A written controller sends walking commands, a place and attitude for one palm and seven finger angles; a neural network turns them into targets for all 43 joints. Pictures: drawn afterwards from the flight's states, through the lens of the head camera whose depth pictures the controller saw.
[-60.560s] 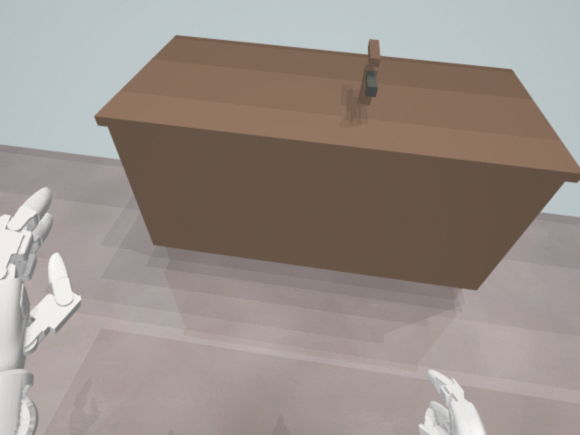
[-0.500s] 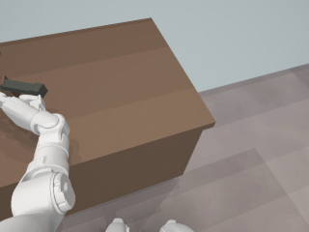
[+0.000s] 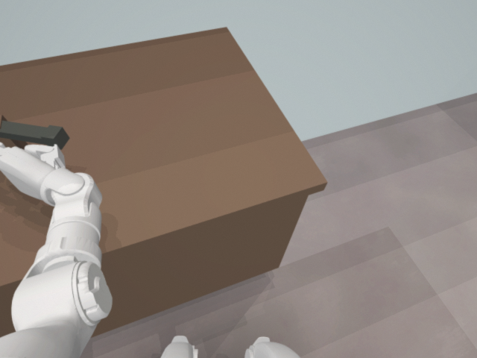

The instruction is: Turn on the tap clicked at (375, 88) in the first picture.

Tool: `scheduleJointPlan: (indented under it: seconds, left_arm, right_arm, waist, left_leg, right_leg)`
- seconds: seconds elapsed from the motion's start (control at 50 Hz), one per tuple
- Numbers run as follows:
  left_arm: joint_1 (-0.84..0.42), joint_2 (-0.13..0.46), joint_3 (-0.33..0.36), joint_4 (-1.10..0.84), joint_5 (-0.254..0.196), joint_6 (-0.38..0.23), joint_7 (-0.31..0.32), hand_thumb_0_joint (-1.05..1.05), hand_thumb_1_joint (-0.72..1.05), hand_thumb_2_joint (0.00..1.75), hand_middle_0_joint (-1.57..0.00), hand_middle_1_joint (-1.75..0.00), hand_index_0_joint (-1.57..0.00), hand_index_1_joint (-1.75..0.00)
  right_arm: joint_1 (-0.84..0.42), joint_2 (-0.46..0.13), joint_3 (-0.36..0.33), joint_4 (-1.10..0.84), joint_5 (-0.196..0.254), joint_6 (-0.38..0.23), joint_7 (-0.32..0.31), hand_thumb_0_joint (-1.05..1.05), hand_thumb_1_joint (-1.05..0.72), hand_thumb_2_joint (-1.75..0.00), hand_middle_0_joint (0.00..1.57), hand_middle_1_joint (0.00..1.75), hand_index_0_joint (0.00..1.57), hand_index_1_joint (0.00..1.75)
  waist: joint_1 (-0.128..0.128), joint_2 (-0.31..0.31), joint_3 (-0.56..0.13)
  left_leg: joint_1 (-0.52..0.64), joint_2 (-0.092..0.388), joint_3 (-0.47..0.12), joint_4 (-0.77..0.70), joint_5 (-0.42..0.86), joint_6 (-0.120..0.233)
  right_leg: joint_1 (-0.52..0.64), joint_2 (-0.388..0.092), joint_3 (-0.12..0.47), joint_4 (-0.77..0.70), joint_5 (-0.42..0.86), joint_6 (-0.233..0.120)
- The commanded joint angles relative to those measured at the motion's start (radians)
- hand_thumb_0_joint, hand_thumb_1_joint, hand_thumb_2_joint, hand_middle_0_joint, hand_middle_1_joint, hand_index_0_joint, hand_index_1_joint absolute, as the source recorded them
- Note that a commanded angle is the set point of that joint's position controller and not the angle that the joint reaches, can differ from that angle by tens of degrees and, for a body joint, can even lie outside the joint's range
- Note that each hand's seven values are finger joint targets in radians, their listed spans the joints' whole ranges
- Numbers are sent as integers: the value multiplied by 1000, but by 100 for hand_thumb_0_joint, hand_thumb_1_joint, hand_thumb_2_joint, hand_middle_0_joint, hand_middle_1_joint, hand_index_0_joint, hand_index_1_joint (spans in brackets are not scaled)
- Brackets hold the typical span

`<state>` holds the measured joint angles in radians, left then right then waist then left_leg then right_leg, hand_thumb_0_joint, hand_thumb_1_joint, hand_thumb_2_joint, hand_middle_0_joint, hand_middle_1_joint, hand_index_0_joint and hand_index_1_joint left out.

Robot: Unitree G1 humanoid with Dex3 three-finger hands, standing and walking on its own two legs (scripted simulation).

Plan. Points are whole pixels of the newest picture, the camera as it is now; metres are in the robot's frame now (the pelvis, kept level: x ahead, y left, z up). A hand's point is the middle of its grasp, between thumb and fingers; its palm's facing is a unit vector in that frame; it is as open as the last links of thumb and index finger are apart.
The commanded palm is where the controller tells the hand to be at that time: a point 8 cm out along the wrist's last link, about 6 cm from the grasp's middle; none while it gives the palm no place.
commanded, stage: push the lever round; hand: left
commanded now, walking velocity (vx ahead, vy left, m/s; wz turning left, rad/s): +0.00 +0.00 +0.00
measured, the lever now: (55, 137) +0.49 +0.29 +0.09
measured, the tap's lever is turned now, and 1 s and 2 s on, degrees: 59 59 77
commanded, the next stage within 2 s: lift the hand up off the lever in 1.88 s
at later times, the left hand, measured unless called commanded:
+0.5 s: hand (57, 150) +0.46 +0.28 +0.09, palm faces +0.87 -0.48 -0.09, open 8.5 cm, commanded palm +0.45 +0.28 +0.08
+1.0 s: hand (57, 149) +0.46 +0.28 +0.09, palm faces +0.88 -0.47 -0.08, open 8.5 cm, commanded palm +0.45 +0.28 +0.08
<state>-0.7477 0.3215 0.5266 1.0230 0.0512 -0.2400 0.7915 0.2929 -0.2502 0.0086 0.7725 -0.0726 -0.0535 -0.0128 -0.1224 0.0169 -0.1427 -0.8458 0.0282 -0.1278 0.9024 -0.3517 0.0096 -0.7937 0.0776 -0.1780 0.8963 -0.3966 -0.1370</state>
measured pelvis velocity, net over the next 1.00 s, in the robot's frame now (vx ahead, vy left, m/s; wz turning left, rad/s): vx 0.00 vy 0.01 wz -0.01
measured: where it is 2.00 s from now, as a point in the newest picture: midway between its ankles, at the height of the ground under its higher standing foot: outside the picture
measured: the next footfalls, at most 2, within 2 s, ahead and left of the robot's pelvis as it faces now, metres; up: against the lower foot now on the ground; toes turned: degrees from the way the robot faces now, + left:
none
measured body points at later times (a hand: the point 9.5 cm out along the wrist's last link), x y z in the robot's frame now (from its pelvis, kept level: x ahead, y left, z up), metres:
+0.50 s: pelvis +0.00 +0.00 +0.00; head +0.07 +0.00 +0.45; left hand +0.41 +0.30 +0.09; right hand +0.05 -0.25 -0.13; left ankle +0.06 +0.18 -0.68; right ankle +0.03 -0.01 -0.68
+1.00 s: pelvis +0.00 +0.01 +0.00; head +0.07 +0.00 +0.45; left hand +0.41 +0.30 +0.09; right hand +0.05 -0.25 -0.13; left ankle +0.06 +0.18 -0.68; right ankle +0.03 -0.01 -0.68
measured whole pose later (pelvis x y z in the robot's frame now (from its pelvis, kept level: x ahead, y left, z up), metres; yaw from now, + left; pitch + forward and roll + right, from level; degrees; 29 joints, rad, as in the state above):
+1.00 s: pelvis +0.00 +0.01 +0.00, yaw +0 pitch +16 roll +1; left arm -0.74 0.30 0.53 1.02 0.06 -0.26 0.82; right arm 0.30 -0.24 0.01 0.78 -0.08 -0.06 -0.01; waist -0.12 0.02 -0.15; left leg -0.84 0.03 -0.12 0.89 -0.35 0.01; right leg -0.78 0.08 -0.17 0.88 -0.39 -0.14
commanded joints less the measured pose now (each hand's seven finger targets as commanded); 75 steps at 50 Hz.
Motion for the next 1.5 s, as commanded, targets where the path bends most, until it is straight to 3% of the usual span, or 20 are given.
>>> scheduleJointPlan:
  seconds: [0.0, 0.02, 0.14, 0.18, 0.24, 0.32, 0.38, 0.42, 0.5, 0.62, 0.64, 0.82, 0.88, 0.96, 1.02, 1.16, 1.24, 1.28, 1.34, 1.48]
  left_arm:
    - [-591, 248, -136, -249, 86, -73, -76, 0, 90, 90, -15, -15, -15, -15]
    - [-598, 239, -140, -248, 86, -74, -76, 0, 90, 90, -15, -15, -15, -15]
    - [-589, 245, -141, -230, 92, -72, -73, 0, 90, 90, -15, -15, -15, -15]
    - [-593, 271, -116, -245, 85, -74, -70, 0, 90, 90, -15, -15, -15, -15]
    - [-600, 255, -131, -248, 93, -76, -71, 0, 90, 90, -15, -15, -15, -15]
    - [-604, 285, -103, -262, 99, -80, -68, 0, 90, 90, -15, -15, -15, -15]
    - [-576, 269, -115, -229, 101, -71, -71, 0, 90, 90, -15, -15, -15, -15]
    - [-592, 290, -95, -251, 101, -78, -71, 0, 90, 90, -15, -15, -15, -15]
    - [-604, 250, -133, -264, 100, -82, -71, 0, 90, 90, -15, -15, -15, -15]
    - [-604, 250, -128, -259, 102, -89, -65, 0, 90, 90, -15, -15, -15, -15]
    - [-607, 220, -153, -263, 99, -89, -67, 0, 90, 90, -15, -15, -15, -15]
    - [-588, 269, -111, -252, 96, -84, -68, 0, 90, 90, -15, -15, -15, -15]
    - [-601, 229, -154, -267, 99, -83, -74, 0, 90, 90, -15, -15, -15, -15]
    - [-598, 243, -138, -268, 100, -88, -69, 0, 90, 90, -15, -15, -15, -15]
    - [-575, 265, -114, -243, 99, -80, -69, 0, 90, 90, -15, -15, -15, -15]
    - [-592, 222, -168, -259, 90, -80, -81, 0, 90, 90, -15, -15, -15, -15]
    - [-590, 213, -169, -269, 83, -86, -76, 0, 90, 90, -15, -15, -15, -15]
    - [-565, 217, -165, -253, 79, -79, -77, 0, 90, 90, -15, -15, -15, -15]
    - [-577, 224, -164, -267, 77, -76, -84, 0, 90, 90, -15, -15, -15, -15]
    - [-571, 215, -163, -276, 81, -78, -85, 0, 90, 90, -15, -15, -15, -15]
  right_arm:
    - [63, -137, -50, -75, 4, -30, -7, 0, -90, -90, 20, 30, 20, 30]
    - [63, -138, -50, -72, 3, -29, -7, 0, -90, -90, 20, 30, 20, 30]
    - [70, -140, -48, -68, 3, -32, -5, 0, -90, -90, 20, 30, 20, 30]
    - [68, -141, -49, -73, 1, -34, -6, 0, -90, -90, 20, 30, 20, 30]
    - [70, -136, -48, -71, 1, -32, -7, 0, -90, -90, 20, 30, 20, 30]
    - [70, -136, -50, -71, -2, -28, -9, 0, -90, -90, 20, 30, 20, 30]
    - [71, -136, -48, -77, -1, -30, -9, 0, -90, -90, 20, 30, 20, 30]
    - [70, -137, -51, -71, -2, -27, -11, 0, -90, -90, 20, 30, 20, 30]
    - [72, -133, -49, -77, -1, -32, -9, 0, -90, -90, 20, 30, 20, 30]
    - [68, -133, -51, -69, -3, -31, -7, 0, -90, -90, 20, 30, 20, 30]
    - [72, -131, -47, -75, -3, -34, -5, 0, -90, -90, 20, 30, 20, 30]
    - [66, -134, -48, -69, -2, -29, -8, 0, -90, -90, 20, 30, 20, 30]
    - [63, -132, -48, -76, 1, -30, -9, 0, -90, -90, 20, 30, 20, 30]
    - [71, -133, -48, -72, -2, -31, -9, 0, -90, -90, 20, 30, 20, 30]
    - [62, -135, -47, -71, -1, -27, -12, 0, -90, -90, 20, 30, 20, 30]
    - [60, -135, -46, -76, 7, -30, -18, 0, -90, -90, 20, 30, 20, 30]
    - [62, -135, -46, -70, 5, -34, -16, 0, -90, -90, 20, 30, 20, 30]
    - [57, -135, -44, -74, 7, -34, -19, 0, -90, -90, 20, 30, 20, 30]
    - [57, -137, -45, -72, 10, -31, -20, 0, -90, -90, 20, 30, 20, 30]
    - [63, -135, -45, -73, 4, -34, -15, 0, -90, -90, 20, 30, 20, 30]
  waist:
    - [-75, 73, -343]
    - [-75, 100, -333]
    - [-83, 70, -331]
    - [-73, 65, -349]
    - [-78, 82, -342]
    - [-72, 86, -357]
    - [-76, 40, -328]
    - [-71, 68, -351]
    - [-79, 79, -345]
    - [-77, 102, -348]
    - [-82, 93, -344]
    - [-72, 76, -345]
    - [-82, 87, -347]
    - [-79, 79, -362]
    - [-75, 56, -328]
    - [-84, 82, -337]
    - [-84, 92, -347]
    - [-82, 54, -332]
    - [-81, 80, -339]
    - [-78, 68, -352]
  left_leg:
    - [67, -32, 64, -42, -37, 37]
    - [73, -32, 64, -42, -36, 37]
    - [61, -30, 63, -43, -37, 38]
    - [48, -30, 63, -38, -39, 34]
    - [53, -30, 64, -40, -29, 35]
    - [50, -31, 64, -38, -22, 36]
    - [34, -31, 66, -42, -26, 35]
    - [44, -31, 67, -37, -21, 37]
    - [82, -32, 68, -51, -24, 38]
    - [91, -33, 69, -48, -23, 39]
    - [95, -33, 67, -52, -20, 39]
    - [51, -32, 67, -39, -21, 35]
    - [85, -32, 70, -51, -23, 37]
    - [86, -34, 70, -50, -15, 39]
    - [49, -33, 68, -45, -25, 38]
    - [98, -30, 71, -61, -34, 41]
    - [115, -31, 69, -60, -26, 41]
    - [74, -31, 70, -53, -34, 38]
    - [87, -29, 71, -56, -24, 38]
    - [86, -33, 67, -52, -8, 37]
  right_leg:
    - [276, -123, 340, -265, 61, 176]
    - [259, -119, 335, -262, 58, 169]
    - [271, -121, 336, -263, 69, 173]
    - [299, -131, 359, -267, 78, 179]
    - [299, -128, 352, -260, 108, 177]
    - [313, -127, 349, -253, 132, 176]
    - [314, -128, 348, -257, 129, 183]
    - [316, -128, 349, -251, 143, 178]
    - [287, -116, 330, -255, 109, 173]
    - [270, -111, 322, -253, 100, 166]
    - [268, -111, 318, -246, 114, 168]
    - [316, -129, 351, -253, 152, 177]
    - [290, -120, 336, -256, 126, 174]
    - [299, -118, 331, -247, 151, 173]
    - [306, -124, 345, -259, 135, 177]
    - [267, -112, 328, -263, 73, 168]
    - [265, -110, 320, -255, 104, 166]
    - [291, -123, 346, -268, 104, 177]
    - [292, -123, 343, -260, 134, 173]
    - [311, -126, 338, -245, 203, 183]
